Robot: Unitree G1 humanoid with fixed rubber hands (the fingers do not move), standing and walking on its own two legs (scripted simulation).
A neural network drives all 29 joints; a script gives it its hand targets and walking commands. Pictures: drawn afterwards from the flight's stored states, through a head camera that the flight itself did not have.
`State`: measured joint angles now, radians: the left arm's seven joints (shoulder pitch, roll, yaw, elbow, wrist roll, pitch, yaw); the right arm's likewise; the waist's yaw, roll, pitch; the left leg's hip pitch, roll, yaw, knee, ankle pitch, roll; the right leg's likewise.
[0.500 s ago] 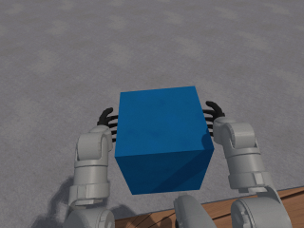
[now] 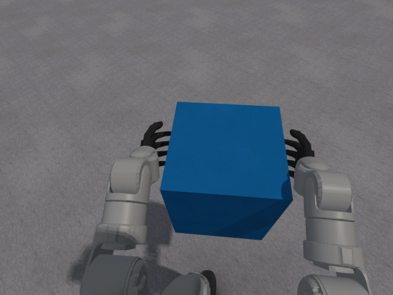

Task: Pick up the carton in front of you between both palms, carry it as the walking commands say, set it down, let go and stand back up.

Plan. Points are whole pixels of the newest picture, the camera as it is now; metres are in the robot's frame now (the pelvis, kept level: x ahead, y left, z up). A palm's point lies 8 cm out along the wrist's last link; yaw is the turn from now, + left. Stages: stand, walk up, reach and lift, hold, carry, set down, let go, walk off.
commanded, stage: carry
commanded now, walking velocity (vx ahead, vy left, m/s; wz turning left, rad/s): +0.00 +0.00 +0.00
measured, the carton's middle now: (222, 175) +0.35 +0.02 +0.01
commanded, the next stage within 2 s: none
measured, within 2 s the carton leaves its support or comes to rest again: neither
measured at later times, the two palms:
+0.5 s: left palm (183, 96) +0.61 +0.14 +0.02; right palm (287, 95) +0.62 -0.15 +0.02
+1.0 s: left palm (180, 72) +0.65 +0.16 +0.07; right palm (285, 72) +0.66 -0.14 +0.07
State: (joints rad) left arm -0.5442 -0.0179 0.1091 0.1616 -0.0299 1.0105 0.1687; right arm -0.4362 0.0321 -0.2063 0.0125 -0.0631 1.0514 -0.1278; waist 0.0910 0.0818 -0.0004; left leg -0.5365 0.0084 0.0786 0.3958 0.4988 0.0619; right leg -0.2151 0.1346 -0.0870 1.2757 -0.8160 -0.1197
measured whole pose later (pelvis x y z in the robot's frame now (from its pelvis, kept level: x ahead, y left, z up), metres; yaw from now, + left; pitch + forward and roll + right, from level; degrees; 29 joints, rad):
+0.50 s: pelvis +0.28 -0.01 -0.04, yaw +1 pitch +6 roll +0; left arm -0.41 -0.08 0.18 -0.02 0.07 0.98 0.14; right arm -0.45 0.03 -0.14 0.02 0.01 0.99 -0.14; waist 0.00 0.01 0.01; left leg -0.41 -0.03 0.02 0.81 -0.55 0.01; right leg -0.50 0.00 -0.06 0.57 -0.17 -0.04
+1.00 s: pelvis +0.32 +0.00 -0.04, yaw +2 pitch +2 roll +0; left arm -0.61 0.01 0.16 0.21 0.05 1.18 0.12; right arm -0.60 0.00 -0.16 0.19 -0.05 1.20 -0.13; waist -0.01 0.01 -0.09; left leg -0.27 0.00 0.06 0.61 -0.38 0.03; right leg -0.37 -0.03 -0.07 0.61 -0.27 -0.01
